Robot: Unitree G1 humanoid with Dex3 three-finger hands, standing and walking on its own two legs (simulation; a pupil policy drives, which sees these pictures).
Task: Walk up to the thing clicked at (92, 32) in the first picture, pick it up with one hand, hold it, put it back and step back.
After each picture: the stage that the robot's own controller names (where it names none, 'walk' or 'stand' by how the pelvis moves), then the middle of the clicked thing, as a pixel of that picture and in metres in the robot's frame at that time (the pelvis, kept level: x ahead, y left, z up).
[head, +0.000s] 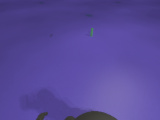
stand; (91, 32) +2.39 -0.04 -0.65
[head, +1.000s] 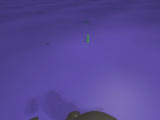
walk; (87, 38) +2.25 +0.23 -0.65
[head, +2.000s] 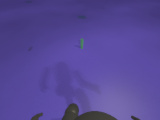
walk; (81, 43) +1.60 +0.27 -0.65
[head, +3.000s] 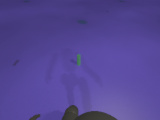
walk; (78, 60) +1.06 +0.23 -0.64
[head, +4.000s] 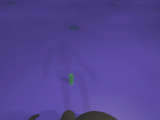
walk; (71, 79) +0.65 +0.21 -0.63
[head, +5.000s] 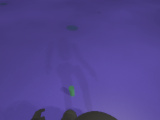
walk; (71, 91) +0.44 +0.19 -0.63
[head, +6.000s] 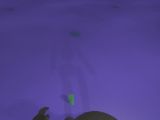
stand; (71, 99) +0.38 +0.19 -0.66
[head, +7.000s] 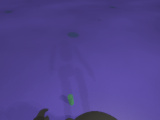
stand; (71, 100) +0.38 +0.20 -0.66
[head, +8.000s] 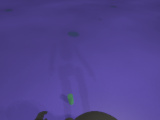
stand; (70, 99) +0.38 +0.20 -0.66
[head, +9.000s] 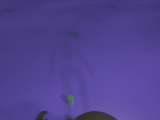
stand; (70, 100) +0.37 +0.20 -0.66
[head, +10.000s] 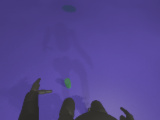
go down; (68, 83) +0.40 +0.19 -0.55
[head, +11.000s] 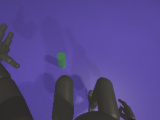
go down; (62, 61) +0.47 +0.21 -0.27
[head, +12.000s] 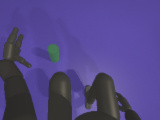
close in; (54, 54) +0.46 +0.22 -0.22
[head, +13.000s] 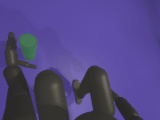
close; (29, 50) +0.45 +0.26 -0.16
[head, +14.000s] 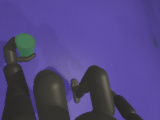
lift; (26, 49) +0.44 +0.27 -0.16
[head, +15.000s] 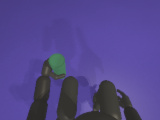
lift; (59, 69) +0.33 +0.21 -0.02
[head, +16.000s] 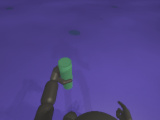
hold; (66, 75) +0.31 +0.15 +0.08
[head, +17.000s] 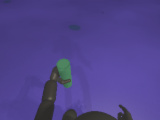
hold; (65, 75) +0.32 +0.16 +0.04
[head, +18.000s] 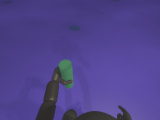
hold; (67, 76) +0.32 +0.15 +0.04
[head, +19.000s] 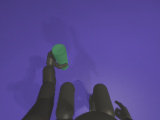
crouch; (62, 59) +0.42 +0.17 -0.03
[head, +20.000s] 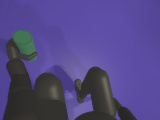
lower; (27, 49) +0.45 +0.26 -0.16
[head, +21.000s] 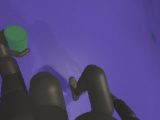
lower; (18, 45) +0.46 +0.28 -0.17
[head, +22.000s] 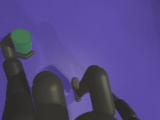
lower; (24, 47) +0.45 +0.27 -0.16
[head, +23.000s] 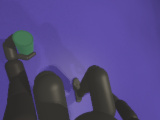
lower; (25, 48) +0.44 +0.27 -0.16
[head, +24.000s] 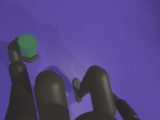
rest; (29, 51) +0.43 +0.26 -0.16
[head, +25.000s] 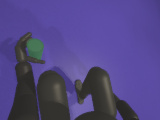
withdraw; (35, 53) +0.43 +0.25 -0.17
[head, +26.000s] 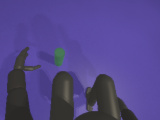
stand; (59, 58) +0.44 +0.21 -0.21
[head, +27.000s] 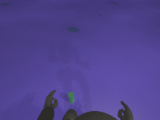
stand; (71, 98) +0.38 +0.16 -0.58
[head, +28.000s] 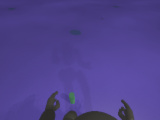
stand; (72, 98) +0.39 +0.16 -0.60
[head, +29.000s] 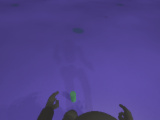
stand; (73, 97) +0.39 +0.16 -0.61
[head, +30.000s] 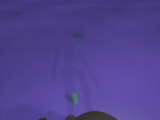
walk; (74, 99) +0.41 +0.16 -0.65
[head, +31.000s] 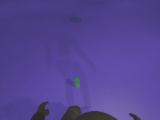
walk; (77, 83) +0.49 +0.15 -0.64
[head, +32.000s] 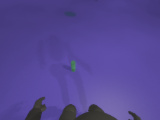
walk; (73, 66) +0.76 +0.20 -0.64
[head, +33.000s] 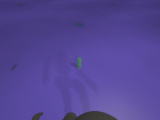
stand; (79, 63) +1.03 +0.19 -0.64
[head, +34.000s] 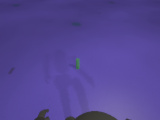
stand; (77, 64) +1.00 +0.20 -0.66
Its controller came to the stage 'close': yes
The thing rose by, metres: 0.69
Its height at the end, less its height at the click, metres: +0.00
